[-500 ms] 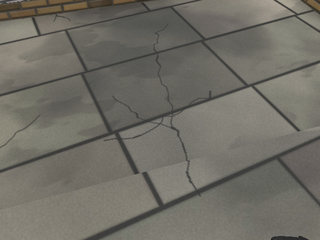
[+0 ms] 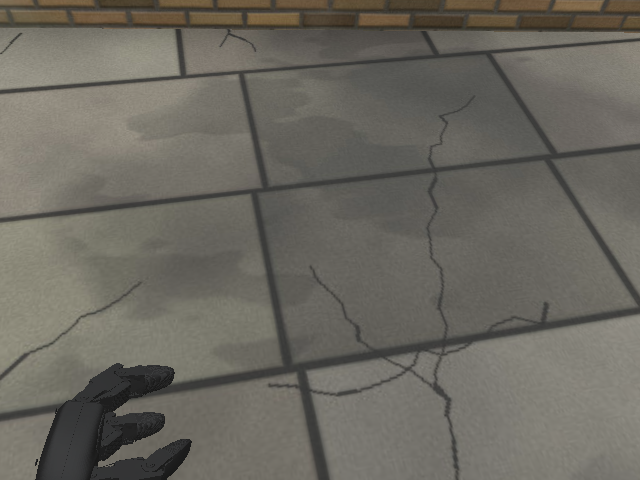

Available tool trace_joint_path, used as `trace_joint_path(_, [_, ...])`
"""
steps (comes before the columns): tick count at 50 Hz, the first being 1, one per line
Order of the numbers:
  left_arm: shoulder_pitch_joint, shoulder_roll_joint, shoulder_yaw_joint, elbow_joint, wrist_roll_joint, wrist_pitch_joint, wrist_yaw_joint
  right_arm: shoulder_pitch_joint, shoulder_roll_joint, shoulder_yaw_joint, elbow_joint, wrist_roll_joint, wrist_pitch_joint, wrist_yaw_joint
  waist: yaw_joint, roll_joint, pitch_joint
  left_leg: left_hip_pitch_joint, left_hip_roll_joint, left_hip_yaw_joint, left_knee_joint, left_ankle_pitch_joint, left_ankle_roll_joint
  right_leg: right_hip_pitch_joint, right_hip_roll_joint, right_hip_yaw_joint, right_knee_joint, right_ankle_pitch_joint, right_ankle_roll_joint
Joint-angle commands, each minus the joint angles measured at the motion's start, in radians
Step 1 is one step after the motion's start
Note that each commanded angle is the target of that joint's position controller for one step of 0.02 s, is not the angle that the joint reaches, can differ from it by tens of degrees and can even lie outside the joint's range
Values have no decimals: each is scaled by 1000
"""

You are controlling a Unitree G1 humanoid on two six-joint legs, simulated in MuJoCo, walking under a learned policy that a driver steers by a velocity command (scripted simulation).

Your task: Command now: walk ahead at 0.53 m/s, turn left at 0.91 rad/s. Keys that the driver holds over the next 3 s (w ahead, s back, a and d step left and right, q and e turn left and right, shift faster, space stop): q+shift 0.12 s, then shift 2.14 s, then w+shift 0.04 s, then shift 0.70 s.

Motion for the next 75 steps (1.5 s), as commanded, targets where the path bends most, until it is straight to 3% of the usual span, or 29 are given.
trace_joint_path(1, [5,71,44,-89,-22,3,5,-23,-178,-59,-54,1,26,-30,62,153,-71,-337,54,-155,9,562,-38,500,196,-146,-119,146,19])
trace_joint_path(2, [44,87,59,-92,-25,7,12,-65,-171,-59,-72,-10,32,-35,105,166,-114,-354,56,-188,71,641,-55,613,220,-162,-60,170,29])
trace_joint_path(3, [201,126,80,-54,-18,4,13,-196,-179,-62,-126,-18,33,-43,215,204,-194,-338,67,-189,245,776,-85,744,173,-72,7,214,15])
trace_joint_path(4, [447,165,94,3,-17,4,17,-355,-167,-52,-203,-19,26,-40,365,181,-290,-370,57,-157,502,762,-124,919,82,-28,-28,177,-6])
trace_joint_path(5, [526,208,91,29,-25,7,21,-240,-20,-16,-231,-35,24,-20,303,-160,-355,-436,-79,-64,920,-264,-170,1039,-213,173,-111,465,-118])
trace_joint_path(6, [377,167,61,-19,0,17,11,95,-23,-12,-215,12,26,-6,76,-442,-456,-536,-65,-107,1126,-486,-178,1069,-441,526,-141,620,-294])
trace_joint_path(7, [246,133,63,-55,-6,31,7,74,-129,-26,-186,30,40,-1,70,-391,-354,-660,42,-47,1214,-358,-199,953,-446,558,-191,395,-347])
trace_joint_path(8, [200,73,49,-66,-20,45,3,-59,-190,-40,-199,14,61,-10,104,-186,-244,-671,94,44,1183,-263,-212,809,-352,440,-231,258,-325])
trace_joint_path(9, [178,69,35,-48,-20,53,-5,-120,-202,-43,-218,-8,77,-25,89,-57,-157,-643,113,97,1159,-206,-211,654,-293,337,-271,228,-299])
trace_joint_path(10, [173,94,37,-26,-16,50,-6,-139,-185,-40,-237,-23,88,-28,70,-26,-113,-593,134,98,1133,-184,-202,526,-269,292,-294,227,-305])
trace_joint_path(11, [157,120,43,-2,-19,49,-5,-148,-154,-27,-254,-25,94,-24,46,4,-73,-549,166,87,1033,-183,-183,432,-244,226,-311,206,-295])
trace_joint_path(13, [164,149,54,56,-29,48,-8,-195,-97,-4,-275,-27,83,-27,43,18,-81,-491,191,123,741,-131,-150,397,-187,95,-343,266,-267])
trace_joint_path(16, [150,192,62,103,-39,79,-24,-244,-75,15,-279,-28,71,-8,64,-56,-200,-317,189,156,460,52,-135,428,-178,-11,-337,347,-278])
trace_joint_path(19, [143,184,54,135,-56,105,-37,-271,-101,17,-293,-27,75,15,65,-76,-223,-209,174,187,319,137,-130,451,-183,-47,-312,261,-264])
trace_joint_path(22, [149,148,33,159,-75,105,-40,-254,-118,3,-298,-42,71,24,47,-90,-183,-16,149,231,16,315,-70,398,-140,-77,-240,51,-172])
trace_joint_path(23, [197,106,18,169,-60,101,-37,-258,-155,-4,-315,-55,71,22,67,-12,-217,101,248,115,-42,598,-30,367,-75,-123,-154,-123,-94])
trace_joint_path(24, [297,94,12,178,-31,103,-37,-322,-185,0,-345,-64,75,21,146,162,-235,108,430,-58,-25,820,84,320,10,-179,-46,-523,-12])
trace_joint_path(25, [311,113,14,192,-25,117,-30,-346,-191,-2,-352,-76,73,17,116,218,-243,-56,505,-145,-112,652,194,363,-4,-123,131,-640,35])
trace_joint_path(26, [293,147,26,193,-38,131,-24,-387,-180,1,-350,-73,62,23,119,180,-194,-146,476,-134,-136,529,199,377,-5,-114,226,-616,49])
trace_joint_path(27, [266,141,29,189,-41,148,-11,-405,-158,9,-336,-56,57,34,134,152,-143,-164,411,-80,-135,486,156,333,11,-136,223,-614,57])
trace_joint_path(29, [265,123,28,185,-23,174,10,-400,-122,18,-310,-36,45,43,137,145,-119,-138,413,-76,-96,594,122,301,-18,-93,226,-624,70])
trace_joint_path(33, [265,74,8,187,-39,174,9,-366,-99,18,-278,-39,59,30,121,142,-183,-76,375,-42,-49,652,108,395,-6,-117,39,-513,61])
trace_joint_path(35, [297,52,-1,199,-33,172,0,-382,-85,22,-266,-28,69,22,150,137,-192,-90,342,-27,-37,564,77,493,0,-127,-162,-332,41])
trace_joint_path(37, [279,111,4,186,-7,175,-7,-331,-95,16,-248,-22,66,14,107,46,-158,-131,269,16,-8,340,3,531,-48,-83,-232,-131,-6])
trace_joint_path(38, [247,151,16,194,-22,178,-7,-300,-108,8,-251,-29,62,15,60,-54,-115,-141,222,64,-39,227,-23,470,-46,-74,-219,-198,-50])
trace_joint_path(39, [226,109,8,190,-30,177,-8,-327,-118,6,-241,-42,61,13,85,-61,-85,-118,205,90,-39,166,-48,408,-43,-61,-263,-320,-68])
trace_joint_path(42, [218,76,-2,197,-25,167,1,-353,-99,1,-232,-42,71,2,99,-21,-56,-111,206,96,-48,188,-51,406,-33,-69,-297,-354,-52])
trace_joint_path(51, [264,65,-9,232,-27,160,23,-289,-100,-12,-161,-40,69,-16,102,21,-45,-95,203,104,-85,168,-70,424,-17,-82,-322,-369,-61])
trace_joint_path(75, [366,47,-9,344,-32,157,38,-243,-100,-13,60,-25,73,-42,98,24,-26,-36,204,124,-130,254,-73,469,13,-111,-370,-274,-52])
Next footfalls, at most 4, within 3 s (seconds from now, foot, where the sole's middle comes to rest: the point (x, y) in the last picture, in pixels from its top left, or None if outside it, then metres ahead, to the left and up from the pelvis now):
0.08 right None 0.30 -0.13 -0.77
0.46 left None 0.27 0.11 -0.77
0.72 right None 0.26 -0.14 -0.77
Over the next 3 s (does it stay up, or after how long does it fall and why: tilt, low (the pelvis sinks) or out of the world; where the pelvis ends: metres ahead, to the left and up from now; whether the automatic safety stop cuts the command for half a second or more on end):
stays up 0.25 0.00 0.01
